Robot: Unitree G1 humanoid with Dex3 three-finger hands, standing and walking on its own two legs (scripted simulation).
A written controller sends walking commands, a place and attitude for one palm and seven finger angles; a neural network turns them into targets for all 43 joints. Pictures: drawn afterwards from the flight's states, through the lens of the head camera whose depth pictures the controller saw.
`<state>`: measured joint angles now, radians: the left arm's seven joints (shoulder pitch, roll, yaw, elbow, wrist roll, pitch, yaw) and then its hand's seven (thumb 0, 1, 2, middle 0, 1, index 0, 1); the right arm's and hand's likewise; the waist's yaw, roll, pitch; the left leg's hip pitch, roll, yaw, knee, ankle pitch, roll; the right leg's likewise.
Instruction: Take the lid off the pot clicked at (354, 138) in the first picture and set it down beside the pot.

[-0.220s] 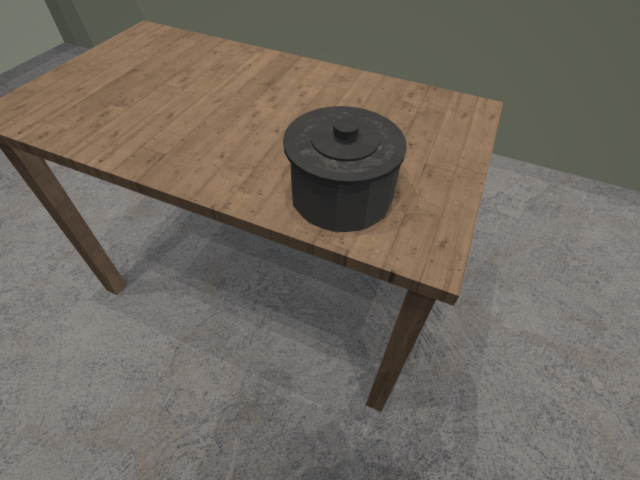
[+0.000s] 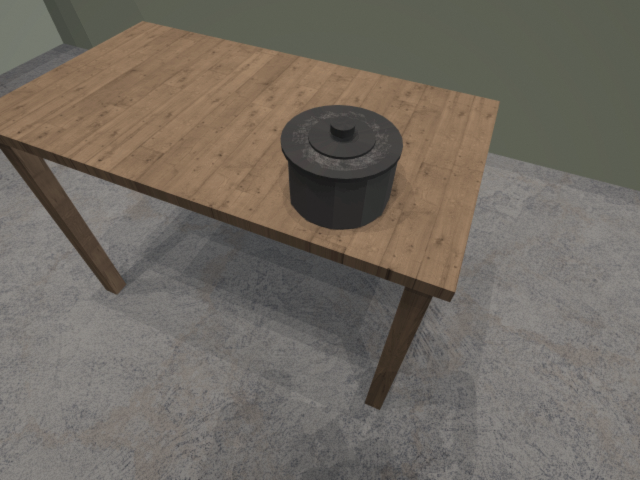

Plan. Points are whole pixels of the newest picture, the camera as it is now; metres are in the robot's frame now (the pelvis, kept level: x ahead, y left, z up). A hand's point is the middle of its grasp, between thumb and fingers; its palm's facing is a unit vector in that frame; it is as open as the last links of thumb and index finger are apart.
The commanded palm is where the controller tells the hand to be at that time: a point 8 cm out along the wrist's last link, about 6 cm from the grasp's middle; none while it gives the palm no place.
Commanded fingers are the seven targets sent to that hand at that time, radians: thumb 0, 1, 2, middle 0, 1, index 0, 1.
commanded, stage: look at it before walking up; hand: left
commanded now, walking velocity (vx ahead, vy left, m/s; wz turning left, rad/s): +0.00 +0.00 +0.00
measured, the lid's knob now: (342, 126) +0.61 +0.00 +0.11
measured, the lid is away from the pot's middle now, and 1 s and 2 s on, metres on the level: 0.00 0.00 0.00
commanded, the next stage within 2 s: turn to face it in 0.42 s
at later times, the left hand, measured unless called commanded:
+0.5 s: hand out of the picture +0.00 +0.17 -0.17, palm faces +0.01 -0.98 -0.21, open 7.4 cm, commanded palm none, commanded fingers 0.00 0.90 0.90 -0.20 -0.30 -0.20 -0.30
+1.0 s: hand out of the picture +0.06 +0.17 -0.18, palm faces -0.09 -0.96 -0.25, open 7.4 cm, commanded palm none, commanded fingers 0.00 0.90 0.90 -0.20 -0.30 -0.20 -0.30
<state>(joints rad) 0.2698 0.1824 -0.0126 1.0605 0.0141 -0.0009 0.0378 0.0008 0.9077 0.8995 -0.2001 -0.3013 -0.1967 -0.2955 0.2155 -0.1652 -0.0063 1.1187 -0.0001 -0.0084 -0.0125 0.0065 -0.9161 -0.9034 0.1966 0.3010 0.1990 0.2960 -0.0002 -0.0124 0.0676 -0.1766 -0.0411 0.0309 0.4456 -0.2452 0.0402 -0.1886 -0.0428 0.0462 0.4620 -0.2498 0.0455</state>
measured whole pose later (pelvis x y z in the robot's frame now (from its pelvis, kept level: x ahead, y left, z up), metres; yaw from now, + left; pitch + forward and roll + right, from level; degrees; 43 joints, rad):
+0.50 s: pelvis +0.00 -0.01 +0.00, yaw +0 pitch -1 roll +1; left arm 0.28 0.17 -0.01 1.07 0.01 -0.01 0.04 0.00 0.91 0.90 -0.20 -0.30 -0.20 -0.30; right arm 0.23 -0.16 -0.01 1.12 0.00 -0.01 -0.02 0.01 -0.92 -0.90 0.20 0.30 0.20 0.30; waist 0.00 -0.01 0.07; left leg -0.18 -0.03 0.02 0.43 -0.23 0.02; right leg -0.20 -0.03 0.04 0.46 -0.24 0.03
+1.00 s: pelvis -0.01 -0.02 -0.01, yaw -8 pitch +1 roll +0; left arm 0.23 0.20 0.05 0.94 0.02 0.03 0.02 0.00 0.91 0.90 -0.20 -0.30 -0.20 -0.30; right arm 0.16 -0.21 -0.06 0.98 0.00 0.02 -0.03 0.01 -0.91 -0.90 0.20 0.30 0.20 0.30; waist 0.01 0.01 0.10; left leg -0.30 0.02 0.06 0.65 -0.38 -0.02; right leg -0.35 0.06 0.15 0.61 -0.27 0.00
